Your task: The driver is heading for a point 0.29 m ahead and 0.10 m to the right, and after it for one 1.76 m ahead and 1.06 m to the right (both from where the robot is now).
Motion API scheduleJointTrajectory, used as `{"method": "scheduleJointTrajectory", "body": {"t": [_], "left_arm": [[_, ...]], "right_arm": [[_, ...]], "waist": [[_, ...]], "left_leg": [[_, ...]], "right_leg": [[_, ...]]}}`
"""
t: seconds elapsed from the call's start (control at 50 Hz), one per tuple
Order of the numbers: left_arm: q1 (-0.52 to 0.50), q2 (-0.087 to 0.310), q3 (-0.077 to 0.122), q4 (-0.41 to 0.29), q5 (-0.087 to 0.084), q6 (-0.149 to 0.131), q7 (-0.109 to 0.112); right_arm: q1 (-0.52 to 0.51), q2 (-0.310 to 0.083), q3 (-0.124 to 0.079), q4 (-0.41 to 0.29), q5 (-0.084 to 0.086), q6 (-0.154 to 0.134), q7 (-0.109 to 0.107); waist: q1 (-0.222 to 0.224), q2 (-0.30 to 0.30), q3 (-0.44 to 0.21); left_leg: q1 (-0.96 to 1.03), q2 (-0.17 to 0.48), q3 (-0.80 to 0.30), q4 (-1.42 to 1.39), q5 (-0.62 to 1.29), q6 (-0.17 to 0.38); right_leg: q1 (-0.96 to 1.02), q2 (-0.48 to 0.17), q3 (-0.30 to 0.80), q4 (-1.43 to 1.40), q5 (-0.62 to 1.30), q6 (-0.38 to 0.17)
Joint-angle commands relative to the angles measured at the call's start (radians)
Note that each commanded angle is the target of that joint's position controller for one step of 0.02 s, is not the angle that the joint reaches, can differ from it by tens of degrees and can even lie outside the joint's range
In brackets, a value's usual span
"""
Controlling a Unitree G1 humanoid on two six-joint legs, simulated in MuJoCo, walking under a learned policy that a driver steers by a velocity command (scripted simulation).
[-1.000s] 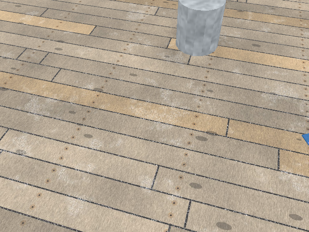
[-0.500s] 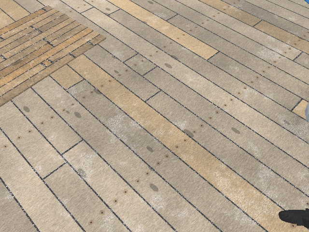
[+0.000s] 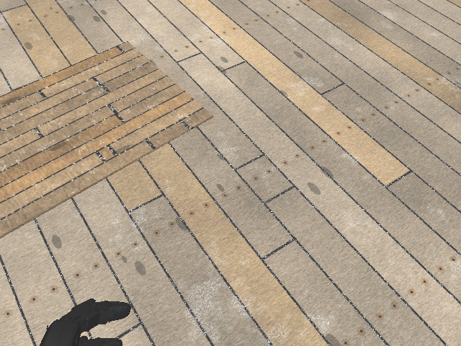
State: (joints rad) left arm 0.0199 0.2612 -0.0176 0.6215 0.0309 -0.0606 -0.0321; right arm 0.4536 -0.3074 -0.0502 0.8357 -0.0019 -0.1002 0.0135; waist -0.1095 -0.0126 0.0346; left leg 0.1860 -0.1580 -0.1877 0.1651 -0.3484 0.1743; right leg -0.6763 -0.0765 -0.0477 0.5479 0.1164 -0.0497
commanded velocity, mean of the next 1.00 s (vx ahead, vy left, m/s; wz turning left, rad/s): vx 1.00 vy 0.00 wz -0.78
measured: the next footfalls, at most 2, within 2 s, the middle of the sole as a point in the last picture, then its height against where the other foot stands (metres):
right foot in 0.06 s outside the picture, level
left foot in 0.50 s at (209, 263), level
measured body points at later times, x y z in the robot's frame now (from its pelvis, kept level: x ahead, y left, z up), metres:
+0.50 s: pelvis +0.48 -0.06 -0.01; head +0.51 -0.07 +0.44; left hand +0.49 +0.23 -0.13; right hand +0.71 -0.33 -0.04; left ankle +0.67 +0.02 -0.73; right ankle +0.25 -0.11 -0.72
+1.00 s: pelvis +0.87 -0.27 -0.03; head +0.90 -0.29 +0.41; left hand +1.20 -0.25 -0.12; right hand +0.66 -0.45 -0.16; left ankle +0.76 +0.00 -0.59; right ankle +0.93 -0.35 -0.73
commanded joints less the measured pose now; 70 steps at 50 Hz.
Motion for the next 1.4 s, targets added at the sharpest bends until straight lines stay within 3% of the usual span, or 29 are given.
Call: {"method": "scheduleJointTrajectory", "body": {"t": [0.02, 0.06, 0.08, 0.1, 0.12, 0.16, 0.26, 0.32, 0.42, 0.48, 0.5, 0.52, 0.54, 0.6, 0.68, 0.82, 0.9, 0.94, 0.96, 0.98, 1.0, 1.04, 1.08, 1.16, 1.24, 1.3, 1.36, 1.38, 1.4], "left_arm": [[0.029, 0.138, 0.051, -0.033, -0.009, -0.016, 0.007], [0.432, 0.201, 0.089, 0.089, -0.022, -0.005, 0.028], [0.626, 0.265, 0.113, 0.129, -0.012, 0.006, 0.042], [0.540, 0.332, 0.130, 0.139, 0.010, 0.007, 0.026], [0.434, 0.225, 0.123, 0.112, -0.007, 0.011, 0.008], [0.400, 0.158, 0.110, 0.134, -0.018, 0.007, 0.003], [0.420, 0.145, 0.098, 0.178, -0.036, -0.023, 0.010], [0.389, 0.185, 0.120, 0.153, -0.029, -0.028, 0.014], [0.469, 0.219, 0.139, 0.176, -0.047, -0.025, 0.015], [0.430, 0.278, 0.151, 0.170, -0.036, -0.022, 0.020], [0.396, 0.236, 0.141, 0.152, -0.034, -0.032, 0.015], [0.446, 0.065, 0.099, 0.115, -0.063, -0.040, 0.021], [0.467, 0.097, 0.084, 0.076, -0.065, -0.026, 0.023], [0.237, 0.134, 0.095, 0.088, -0.008, 0.010, 0.002], [0.152, 0.064, 0.073, 0.014, 0.002, 0.060, -0.035], [-0.081, 0.072, 0.039, -0.090, 0.003, 0.060, -0.075], [0.107, 0.128, 0.057, -0.028, 0.000, 0.049, -0.059], [0.515, 0.221, 0.117, 0.112, -0.009, 0.038, -0.016], [0.442, 0.301, 0.149, 0.118, -0.034, 0.053, 0.012], [0.367, 0.423, 0.171, 0.057, 0.004, 0.075, 0.012], [0.409, 0.376, 0.171, 0.042, -0.005, 0.077, 0.023], [0.358, 0.277, 0.147, 0.088, -0.014, 0.052, 0.037], [0.302, 0.231, 0.124, 0.082, -0.015, 0.020, 0.040], [0.300, 0.183, 0.108, 0.103, -0.022, -0.024, 0.028], [0.369, 0.199, 0.112, 0.137, -0.043, -0.050, 0.010], [0.446, 0.228, 0.110, 0.182, -0.025, -0.049, 0.020], [0.417, 0.268, 0.114, 0.199, 0.018, -0.026, 0.043], [0.372, 0.224, 0.100, 0.182, 0.032, -0.021, 0.049], [0.444, 0.107, 0.071, 0.120, -0.014, -0.034, 0.032]], "right_arm": [[0.022, -0.198, -0.042, -0.010, -0.030, -0.006, -0.026], [-0.072, -0.208, -0.045, -0.024, -0.063, 0.021, -0.041], [-0.114, -0.140, -0.024, -0.053, -0.068, 0.016, -0.043], [0.030, -0.027, 0.005, -0.107, -0.007, -0.004, -0.011], [-0.072, -0.094, 0.013, -0.103, -0.036, -0.015, -0.022], [-0.241, -0.111, 0.021, -0.149, -0.049, -0.031, -0.012], [-0.324, -0.055, 0.055, -0.222, -0.086, 0.027, 0.007], [-0.508, -0.034, 0.079, -0.309, -0.049, 0.020, 0.027], [-0.565, -0.051, 0.072, -0.324, -0.034, 0.011, 0.014], [-0.285, -0.140, 0.024, -0.249, -0.033, 0.000, -0.016], [-0.080, -0.197, -0.003, -0.217, -0.046, -0.005, -0.039], [0.033, -0.268, -0.029, -0.204, -0.087, -0.002, -0.053], [-0.026, -0.285, -0.043, -0.200, -0.067, 0.010, -0.045], [-0.144, -0.084, -0.006, -0.180, -0.059, 0.016, -0.034], [-0.095, -0.031, 0.004, -0.089, -0.021, -0.017, -0.014], [-0.087, -0.093, -0.008, -0.025, -0.022, -0.037, -0.015], [-0.046, -0.228, -0.036, -0.034, -0.029, 0.000, -0.044], [-0.129, -0.231, -0.044, -0.068, -0.041, 0.034, -0.037], [-0.135, -0.112, -0.019, -0.091, -0.049, 0.032, -0.017], [-0.075, -0.111, -0.008, -0.218, -0.024, 0.013, -0.016], [-0.178, -0.149, -0.004, -0.235, -0.031, -0.014, -0.016], [-0.222, -0.127, 0.010, -0.231, -0.039, -0.026, -0.020], [-0.173, -0.109, 0.017, -0.211, -0.075, 0.018, -0.023], [-0.344, -0.033, 0.043, -0.284, -0.060, 0.047, 0.000], [-0.424, -0.020, 0.050, -0.281, -0.022, 0.036, 0.023], [-0.486, -0.066, 0.028, -0.283, -0.030, 0.034, 0.016], [-0.116, -0.139, -0.017, -0.178, -0.021, 0.033, -0.007], [0.108, -0.197, -0.041, -0.121, -0.029, 0.040, -0.021], [0.158, -0.320, -0.079, -0.098, -0.047, 0.045, -0.017]], "waist": [[0.085, 0.104, -0.058], [0.297, 0.104, -0.220], [0.370, -0.019, -0.310], [0.177, -0.410, -0.339], [0.214, -0.165, -0.251], [0.182, 0.078, -0.093], [0.091, 0.043, 0.058], [0.127, -0.020, 0.100], [0.189, -0.028, 0.022], [0.041, -0.005, -0.176], [-0.053, 0.020, -0.287], [-0.037, 0.252, -0.431], [0.018, 0.386, -0.488], [0.021, 0.030, -0.111], [0.089, 0.100, -0.013], [0.115, 0.040, 0.123], [0.241, 0.120, -0.026], [0.411, 0.085, -0.211], [0.306, -0.168, -0.138], [0.211, -0.271, -0.313], [0.262, -0.046, -0.321], [0.154, 0.106, -0.057], [0.071, 0.107, -0.006], [0.081, 0.053, 0.083], [0.160, -0.008, 0.053], [0.201, 0.013, 0.038], [0.008, -0.072, -0.155], [-0.103, -0.038, -0.252], [-0.027, 0.328, -0.354]], "left_leg": [[-0.016, 0.282, 0.040, 0.178, 1.246, -0.034], [-0.120, 0.276, 0.110, 0.640, 1.323, -0.051], [-0.356, 0.209, 0.169, 1.072, 0.922, -0.062], [-0.849, -0.004, 0.152, 1.377, -0.076, -0.146], [-0.984, 0.074, 0.076, 1.379, -0.014, -0.115], [-0.924, 0.170, 0.066, 1.212, 0.091, -0.120], [-0.839, 0.241, 0.130, 0.922, 0.048, -0.182], [-0.700, 0.229, 0.171, 0.595, 0.299, -0.220], [-0.580, 0.166, 0.182, 0.378, 0.430, -0.196], [-0.219, 0.133, 0.183, 0.338, 0.226, -0.159], [0.030, 0.269, 0.064, 0.362, 0.045, -0.128], [0.298, 0.584, -0.357, 0.270, -0.342, -0.063], [0.270, 0.665, -0.710, 0.125, -0.498, 0.000], [-0.089, 0.496, -0.217, 0.098, -0.087, -0.060], [-0.215, 0.458, 0.048, 0.040, 0.213, -0.087], [-0.298, 0.357, 0.445, -0.056, 0.661, -0.149], [-0.156, 0.418, 0.466, 0.340, 1.477, -0.176], [-0.359, 0.401, 0.439, 0.888, 1.177, -0.150], [-0.666, 0.202, 0.431, 1.278, 0.063, -0.177], [-1.036, 0.104, 0.251, 1.569, -0.167, -0.222], [-1.098, 0.167, 0.104, 1.515, -0.071, -0.211], [-1.017, 0.247, 0.099, 1.261, -0.024, -0.205], [-0.867, 0.273, 0.095, 1.142, -0.078, -0.229], [-0.740, 0.315, 0.167, 0.771, 0.139, -0.244], [-0.566, 0.271, 0.213, 0.471, 0.563, -0.174], [-0.652, 0.198, 0.282, 0.368, 0.434, -0.102], [-0.335, 0.100, 0.303, 0.376, 0.184, -0.035], [-0.055, 0.203, 0.185, 0.445, 0.057, 0.002], [0.204, 0.442, -0.407, 0.310, -0.240, 0.174]], "right_leg": [[0.262, 0.117, -0.062, -0.026, -0.141, -0.069], [0.627, 0.134, -0.046, -0.021, -0.259, -0.116], [0.867, -0.011, 0.146, 0.054, -0.486, -0.167], [1.107, -0.248, 0.870, -0.182, -0.674, -0.361], [1.054, -0.224, 0.939, -0.282, -0.730, -0.352], [0.773, -0.151, 0.679, -0.303, -0.544, -0.282], [0.404, 0.017, 0.435, -0.381, -0.371, -0.250], [0.243, 0.041, 0.431, -0.469, -0.317, -0.226], [0.475, 0.024, 0.434, -0.346, 0.068, -0.151], [0.511, 0.062, 0.392, 0.058, 0.347, -0.087], [0.359, 0.102, 0.361, 0.334, 0.171, -0.075], [0.075, 0.197, 0.248, 0.663, -0.523, -0.063], [-0.063, 0.159, 0.180, 0.835, -0.585, -0.070], [-0.107, 0.029, 0.125, 0.773, -0.403, -0.057], [-0.142, -0.037, 0.111, 0.730, -0.379, -0.040], [0.013, 0.020, -0.087, 0.297, -0.088, -0.083], [0.313, 0.168, -0.156, 0.213, -0.236, -0.159], [0.797, 0.200, -0.050, 0.133, -0.294, -0.212], [0.908, 0.067, 0.189, 0.078, -0.314, -0.244], [1.186, -0.153, 0.769, -0.092, -0.359, -0.469], [1.143, -0.177, 0.866, -0.234, -0.477, -0.451], [0.789, -0.119, 0.729, -0.304, -0.374, -0.369], [0.546, -0.046, 0.597, -0.300, -0.219, -0.352], [0.277, 0.054, 0.412, -0.392, -0.187, -0.292], [0.363, 0.037, 0.333, -0.450, -0.029, -0.209], [0.687, -0.006, 0.258, -0.374, 0.328, -0.160], [0.754, -0.043, 0.168, 0.124, 0.802, -0.100], [0.540, -0.009, 0.133, 0.461, 0.586, -0.083], [0.130, 0.189, 0.068, 0.924, -0.186, -0.008]]}}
